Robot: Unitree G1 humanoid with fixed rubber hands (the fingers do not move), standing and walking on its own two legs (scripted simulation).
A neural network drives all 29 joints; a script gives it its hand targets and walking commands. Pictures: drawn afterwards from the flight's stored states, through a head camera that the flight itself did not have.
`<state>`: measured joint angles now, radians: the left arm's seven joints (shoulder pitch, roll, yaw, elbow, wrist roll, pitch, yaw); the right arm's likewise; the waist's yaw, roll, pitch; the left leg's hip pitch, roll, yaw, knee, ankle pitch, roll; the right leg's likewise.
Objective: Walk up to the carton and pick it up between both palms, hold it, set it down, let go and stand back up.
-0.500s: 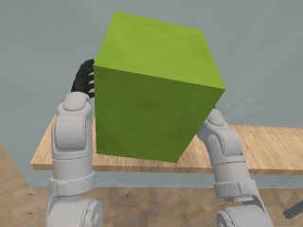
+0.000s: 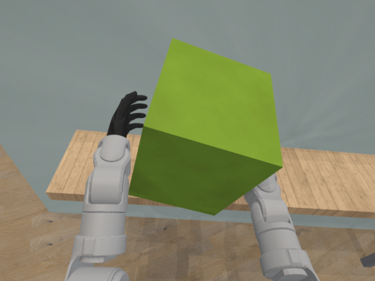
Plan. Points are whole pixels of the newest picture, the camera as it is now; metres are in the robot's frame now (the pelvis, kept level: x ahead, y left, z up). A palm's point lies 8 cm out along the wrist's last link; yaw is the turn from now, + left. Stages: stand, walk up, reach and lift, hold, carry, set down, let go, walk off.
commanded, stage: set down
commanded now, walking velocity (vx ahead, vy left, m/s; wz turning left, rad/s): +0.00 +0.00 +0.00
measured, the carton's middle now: (195, 137) +0.38 +0.00 +0.14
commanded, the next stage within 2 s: none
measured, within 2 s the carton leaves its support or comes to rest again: neither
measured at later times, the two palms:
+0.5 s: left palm (121, 130) +0.39 +0.15 +0.14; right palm (253, 153) +0.38 -0.14 +0.10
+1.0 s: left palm (127, 134) +0.40 +0.14 +0.11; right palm (252, 153) +0.40 -0.15 +0.09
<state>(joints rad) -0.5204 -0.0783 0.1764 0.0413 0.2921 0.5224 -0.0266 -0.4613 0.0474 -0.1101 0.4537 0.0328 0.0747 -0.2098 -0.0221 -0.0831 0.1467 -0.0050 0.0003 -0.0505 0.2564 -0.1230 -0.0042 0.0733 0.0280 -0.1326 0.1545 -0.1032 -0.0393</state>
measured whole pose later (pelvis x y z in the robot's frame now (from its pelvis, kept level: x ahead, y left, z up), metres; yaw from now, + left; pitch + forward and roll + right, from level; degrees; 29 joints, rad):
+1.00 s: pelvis +0.02 +0.00 +0.00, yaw -1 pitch +1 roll +0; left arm -0.61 -0.11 0.31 0.51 0.29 0.21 0.02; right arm -0.61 0.03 -0.26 0.83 -0.10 -0.07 -0.16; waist 0.02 -0.04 -0.01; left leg -0.11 0.00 -0.04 0.21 -0.11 -0.01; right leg -0.05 0.03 -0.12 0.12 -0.09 -0.04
